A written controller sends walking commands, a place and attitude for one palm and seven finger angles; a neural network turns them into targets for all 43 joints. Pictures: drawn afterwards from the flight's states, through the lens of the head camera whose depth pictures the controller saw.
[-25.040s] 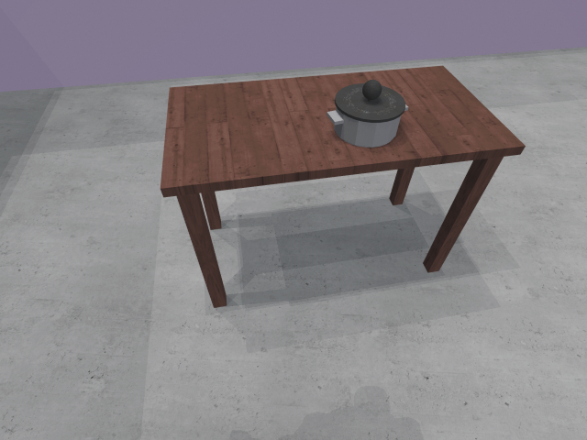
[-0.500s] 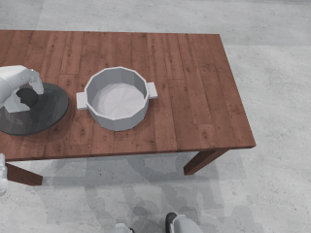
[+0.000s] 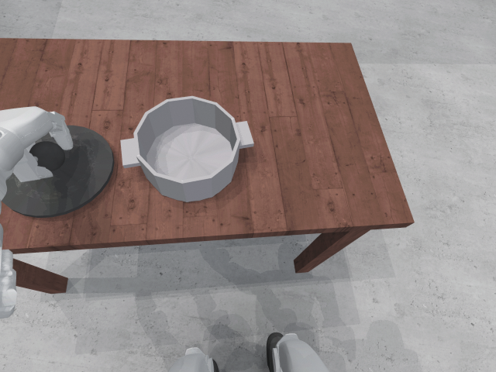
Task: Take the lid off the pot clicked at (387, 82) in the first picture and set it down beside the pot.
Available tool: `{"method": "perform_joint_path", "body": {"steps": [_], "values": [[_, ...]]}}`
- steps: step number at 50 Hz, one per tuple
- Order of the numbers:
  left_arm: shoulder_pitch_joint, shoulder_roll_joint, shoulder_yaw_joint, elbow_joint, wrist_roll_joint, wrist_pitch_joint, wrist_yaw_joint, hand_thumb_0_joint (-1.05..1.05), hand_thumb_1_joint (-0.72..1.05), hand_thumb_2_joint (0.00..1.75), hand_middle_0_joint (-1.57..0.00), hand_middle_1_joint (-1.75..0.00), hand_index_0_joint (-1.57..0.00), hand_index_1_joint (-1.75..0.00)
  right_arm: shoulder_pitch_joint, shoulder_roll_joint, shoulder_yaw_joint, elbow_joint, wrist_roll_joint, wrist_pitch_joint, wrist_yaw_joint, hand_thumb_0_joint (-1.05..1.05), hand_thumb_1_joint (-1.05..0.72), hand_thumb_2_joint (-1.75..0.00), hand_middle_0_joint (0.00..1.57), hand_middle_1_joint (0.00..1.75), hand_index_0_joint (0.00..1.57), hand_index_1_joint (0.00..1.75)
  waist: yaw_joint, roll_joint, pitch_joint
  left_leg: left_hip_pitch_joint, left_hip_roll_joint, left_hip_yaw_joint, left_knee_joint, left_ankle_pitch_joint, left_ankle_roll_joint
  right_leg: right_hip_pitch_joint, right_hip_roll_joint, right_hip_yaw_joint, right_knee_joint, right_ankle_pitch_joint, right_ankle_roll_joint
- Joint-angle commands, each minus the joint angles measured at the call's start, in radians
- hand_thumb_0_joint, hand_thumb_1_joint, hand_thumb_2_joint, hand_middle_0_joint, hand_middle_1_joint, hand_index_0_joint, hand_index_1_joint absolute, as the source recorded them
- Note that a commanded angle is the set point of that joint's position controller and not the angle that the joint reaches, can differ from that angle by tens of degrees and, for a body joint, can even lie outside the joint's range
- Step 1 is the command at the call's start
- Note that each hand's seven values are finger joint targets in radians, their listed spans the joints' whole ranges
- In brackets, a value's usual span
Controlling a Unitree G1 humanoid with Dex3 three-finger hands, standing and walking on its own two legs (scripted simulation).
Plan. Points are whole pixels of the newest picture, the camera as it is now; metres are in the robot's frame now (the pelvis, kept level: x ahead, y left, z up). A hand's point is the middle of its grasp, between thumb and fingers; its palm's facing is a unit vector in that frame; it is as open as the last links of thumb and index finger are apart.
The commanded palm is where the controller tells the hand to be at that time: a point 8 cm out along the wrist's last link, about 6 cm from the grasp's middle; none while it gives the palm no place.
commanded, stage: open the fingers wide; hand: left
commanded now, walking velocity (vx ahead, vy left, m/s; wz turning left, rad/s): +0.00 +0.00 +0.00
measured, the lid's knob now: (47, 156) +0.48 +0.31 -0.02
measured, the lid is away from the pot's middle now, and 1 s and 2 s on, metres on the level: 0.24 0.24 0.24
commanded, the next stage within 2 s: raise the empty hand in 1.00 s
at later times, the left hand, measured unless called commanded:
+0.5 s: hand (34, 164) +0.44 +0.31 +0.01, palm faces -0.49 -0.08 -0.87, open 8.4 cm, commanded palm +0.48 +0.30 +0.05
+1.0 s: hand (32, 161) +0.45 +0.31 +0.01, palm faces -0.52 -0.09 -0.85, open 10.8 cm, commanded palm +0.49 +0.31 +0.05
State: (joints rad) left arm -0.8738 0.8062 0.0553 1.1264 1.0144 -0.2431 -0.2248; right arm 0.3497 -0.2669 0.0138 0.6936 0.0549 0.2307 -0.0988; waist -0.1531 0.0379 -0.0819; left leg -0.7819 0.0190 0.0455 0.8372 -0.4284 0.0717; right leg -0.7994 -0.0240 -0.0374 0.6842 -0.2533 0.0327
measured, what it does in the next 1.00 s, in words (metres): stands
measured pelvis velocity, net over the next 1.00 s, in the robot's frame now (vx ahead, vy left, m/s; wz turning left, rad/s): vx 0.00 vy -0.01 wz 0.01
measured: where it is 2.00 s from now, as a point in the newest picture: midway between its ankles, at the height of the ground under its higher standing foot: outside the picture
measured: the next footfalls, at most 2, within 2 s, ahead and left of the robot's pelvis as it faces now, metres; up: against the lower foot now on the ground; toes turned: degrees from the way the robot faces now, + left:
none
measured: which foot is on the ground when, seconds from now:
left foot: down 0.00-1.00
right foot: down 0.00-1.00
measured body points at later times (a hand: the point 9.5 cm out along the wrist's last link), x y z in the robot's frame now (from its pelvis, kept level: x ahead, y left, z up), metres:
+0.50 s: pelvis -0.01 +0.00 +0.00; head +0.12 +0.02 +0.43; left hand +0.47 +0.31 +0.06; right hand +0.00 -0.28 -0.12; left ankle -0.03 +0.07 -0.70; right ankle +0.03 -0.16 -0.70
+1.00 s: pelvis +0.00 -0.01 +0.00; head +0.13 +0.01 +0.43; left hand +0.47 +0.32 +0.06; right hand -0.02 -0.29 -0.12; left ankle -0.03 +0.07 -0.70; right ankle +0.03 -0.17 -0.70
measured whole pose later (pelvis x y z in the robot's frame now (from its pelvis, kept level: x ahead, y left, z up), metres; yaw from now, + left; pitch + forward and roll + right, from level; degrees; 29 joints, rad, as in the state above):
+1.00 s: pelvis +0.00 -0.01 +0.00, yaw +0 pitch +21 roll -4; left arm -0.91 0.83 0.03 1.15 1.02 -0.24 -0.25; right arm 0.35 -0.27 0.02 0.69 0.07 0.22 -0.11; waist -0.15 0.03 -0.08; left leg -0.80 0.02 0.04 0.86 -0.43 0.06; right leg -0.82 -0.02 -0.04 0.71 -0.26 0.03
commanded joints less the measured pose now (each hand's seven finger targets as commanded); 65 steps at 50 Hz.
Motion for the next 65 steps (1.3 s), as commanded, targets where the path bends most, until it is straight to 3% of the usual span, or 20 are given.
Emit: {"method": "perform_joint_path", "body": {"steps": [1,4,7,9,13,15,19,21,24,27,29,31,34,38,44,54,57,60,61,65], "values": [[-0.468,0.375,0.08,-0.214,0.007,0.004,0.048,0.0,0.56,0.84,-0.76,-1.07,-0.71,-1.05,0.158,-0.204,-0.063,-0.031,-0.006,0.002,-0.015,0.0,-0.9,-0.9,0.2,0.3,0.2,0.3,0.009,0.17,-0.507,0.419,-0.011,-0.079,-0.077,0.638,-0.034,0.166,0.066,-0.045,-0.019,0.208,-0.081],[-0.43,0.384,0.097,-0.204,0.009,0.001,0.06,0.0,0.54,0.77,-0.71,-1.07,-0.67,-1.05,0.156,-0.201,-0.06,-0.032,-0.008,-0.004,-0.017,0.0,-0.9,-0.9,0.2,0.3,0.2,0.3,0.018,0.192,-0.515,0.456,-0.009,-0.087,-0.073,0.702,-0.045,0.155,0.066,-0.049,-0.016,0.216,-0.081],[-0.434,0.311,0.041,-0.167,-0.003,0.012,0.06,0.0,0.51,0.7,-0.67,-1.07,-0.63,-1.05,0.148,-0.202,-0.061,-0.029,-0.004,-0.007,-0.014,0.0,-0.9,-0.9,0.2,0.3,0.2,0.3,-0.002,0.145,-0.45,0.413,-0.008,-0.075,-0.076,0.61,-0.032,0.131,0.067,-0.048,-0.028,0.182,-0.077],[-0.467,0.296,0.028,-0.211,0.004,0.008,0.054,0.0,0.49,0.67,-0.64,-1.06,-0.6,-1.05,0.156,-0.199,-0.065,-0.03,-0.006,-0.009,-0.016,0.0,-0.9,-0.9,0.2,0.3,0.2,0.3,0.001,0.2,-0.491,0.474,-0.004,-0.091,-0.079,0.677,-0.046,0.114,0.067,-0.053,-0.023,0.181,-0.081],[-0.446,0.301,0.053,-0.235,-0.004,0.002,0.056,0.0,0.45,0.59,-0.58,-1.06,-0.55,-1.05,0.15,-0.193,-0.069,-0.03,-0.008,-0.009,-0.015,0.0,-0.9,-0.9,0.2,0.3,0.2,0.3,0.012,0.216,-0.512,0.516,0.001,-0.1,-0.072,0.763,-0.06,0.11,0.066,-0.057,-0.022,0.205,-0.085],[-0.422,0.273,0.034,-0.174,-0.013,0.013,0.062,0.0,0.42,0.55,-0.55,-1.06,-0.52,-1.05,0.143,-0.196,-0.066,-0.027,-0.006,-0.006,-0.012,0.0,-0.9,-0.9,0.2,0.3,0.2,0.3,0.001,0.142,-0.453,0.454,0.0,-0.089,-0.07,0.68,-0.046,0.107,0.067,-0.055,-0.027,0.185,-0.077],[-0.47,0.263,0.017,-0.219,0.003,0.017,0.073,0.0,0.38,0.49,-0.49,-1.06,-0.47,-1.05,0.149,-0.195,-0.068,-0.028,-0.007,-0.01,-0.012,0.0,-0.9,-0.9,0.2,0.3,0.2,0.3,0.003,0.198,-0.484,0.489,0.001,-0.099,-0.078,0.683,-0.055,0.097,0.067,-0.058,-0.019,0.171,-0.084],[-0.448,0.288,0.035,-0.187,-0.002,0.024,0.076,0.0,0.35,0.47,-0.46,-1.06,-0.44,-1.05,0.144,-0.199,-0.062,-0.032,-0.004,-0.01,-0.012,0.0,-0.9,-0.9,0.2,0.3,0.2,0.3,0.005,0.15,-0.47,0.437,-0.003,-0.088,-0.075,0.633,-0.045,0.123,0.066,-0.053,-0.018,0.177,-0.081],[-0.453,0.196,-0.044,-0.121,-0.006,0.042,0.066,0.0,0.3,0.45,-0.42,-1.05,-0.4,-1.04,0.145,-0.199,-0.061,-0.03,0.001,-0.014,-0.009,0.0,-0.9,-0.9,0.2,0.3,0.2,0.3,-0.018,0.13,-0.41,0.397,-0.006,-0.08,-0.079,0.554,-0.036,0.084,0.067,-0.055,-0.019,0.139,-0.079],[-0.464,0.314,0.036,-0.175,0.005,0.031,0.059,0.0,0.25,0.42,-0.38,-1.04,-0.37,-1.03,0.155,-0.2,-0.057,-0.045,0.002,-0.017,-0.015,0.0,-0.9,-0.9,0.2,0.3,0.2,0.3,0.006,0.136,-0.492,0.39,-0.016,-0.078,-0.078,0.55,-0.028,0.163,0.065,-0.044,-0.01,0.174,-0.082],[-0.449,0.27,-0.003,-0.123,0.002,0.031,0.048,0.0,0.22,0.4,-0.35,-1.03,-0.34,-1.03,0.153,-0.198,-0.053,-0.045,0.003,-0.023,-0.02,0.0,-0.9,-0.9,0.2,0.3,0.2,0.3,-0.011,0.13,-0.459,0.372,-0.015,-0.073,-0.067,0.554,-0.028,0.132,0.068,-0.047,-0.004,0.173,-0.079],[-0.444,0.303,0.015,-0.107,-0.002,0.032,0.042,0.0,0.19,0.38,-0.32,-1.03,-0.32,-1.02,0.15,-0.204,-0.047,-0.049,0.007,-0.023,-0.02,0.0,-0.9,-0.9,0.2,0.3,0.2,0.3,-0.006,0.105,-0.422,0.319,-0.018,-0.065,-0.07,0.486,-0.019,0.142,0.066,-0.045,-0.005,0.153,-0.078],[-0.473,0.33,0.034,-0.183,0.008,0.019,0.033,0.0,0.15,0.34,-0.28,-1.02,-0.28,-1.02,0.163,-0.199,-0.055,-0.05,0.001,-0.024,-0.024,0.0,-0.9,-0.9,0.2,0.3,0.2,0.3,0.002,0.187,-0.503,0.399,-0.015,-0.071,-0.064,0.569,-0.028,0.142,0.066,-0.044,0.0,0.176,-0.081],[-0.425,0.351,0.058,-0.136,-0.009,0.01,0.02,0.0,0.15,0.32,-0.26,-1.02,-0.26,-1.02,0.16,-0.2,-0.049,-0.053,0.004,-0.024,-0.028,0.0,-0.9,-0.9,0.2,0.3,0.2,0.3,0.005,0.116,-0.482,0.335,-0.019,-0.061,-0.057,0.56,-0.016,0.18,0.067,-0.04,0.002,0.212,-0.078],[-0.427,0.346,0.05,-0.158,-0.006,-0.002,0.013,0.0,0.16,0.3,-0.26,-1.03,-0.26,-1.03,0.164,-0.201,-0.053,-0.045,0.002,-0.018,-0.027,0.0,-0.9,-0.9,0.2,0.3,0.2,0.3,0.005,0.154,-0.48,0.357,-0.016,-0.06,-0.054,0.582,-0.021,0.157,0.068,-0.042,0.0,0.204,-0.078],[-0.419,0.323,0.036,-0.13,-0.013,-0.005,0.013,0.0,0.19,0.23,-0.25,-1.04,-0.25,-1.04,0.165,-0.199,-0.054,-0.035,0.004,-0.015,-0.028,0.0,-0.9,-0.9,0.2,0.3,0.2,0.3,-0.006,0.135,-0.462,0.363,-0.016,-0.061,-0.048,0.599,-0.021,0.135,0.071,-0.046,-0.001,0.201,-0.076],[-0.458,0.363,0.055,-0.183,-0.005,-0.003,0.016,0.0,0.19,0.22,-0.25,-1.04,-0.25,-1.04,0.163,-0.202,-0.053,-0.039,0.005,-0.011,-0.027,0.0,-0.9,-0.9,0.2,0.3,0.2,0.3,0.003,0.16,-0.494,0.367,-0.017,-0.063,-0.058,0.572,-0.022,0.155,0.068,-0.041,-0.002,0.193,-0.079],[-0.481,0.411,0.1,-0.249,-0.003,-0.008,0.02,0.0,0.19,0.22,-0.25,-1.04,-0.25,-1.04,0.167,-0.197,-0.058,-0.038,0.001,-0.013,-0.03,0.0,-0.9,-0.9,0.2,0.3,0.2,0.3,0.016,0.203,-0.57,0.454,-0.01,-0.075,-0.057,0.689,-0.033,0.184,0.066,-0.042,-0.005,0.243,-0.079],[-0.477,0.399,0.096,-0.256,-0.006,-0.003,0.02,0.0,0.19,0.22,-0.25,-1.04,-0.25,-1.04,0.164,-0.194,-0.06,-0.04,0.0,-0.013,-0.03,0.0,-0.9,-0.9,0.2,0.3,0.2,0.3,0.016,0.208,-0.586,0.477,-0.009,-0.078,-0.058,0.725,-0.038,0.193,0.065,-0.043,-0.009,0.26,-0.079],[-0.423,0.293,0.028,-0.156,-0.027,0.029,0.01,0.0,0.19,0.22,-0.25,-1.04,-0.25,-1.04,0.155,-0.194,-0.059,-0.029,0.007,-0.008,-0.013,0.0,-0.9,-0.9,0.2,0.3,0.2,0.3,0.01,0.148,-0.458,0.447,-0.005,-0.072,-0.076,0.694,-0.038,0.151,0.069,-0.056,-0.031,0.229,-0.075]]}}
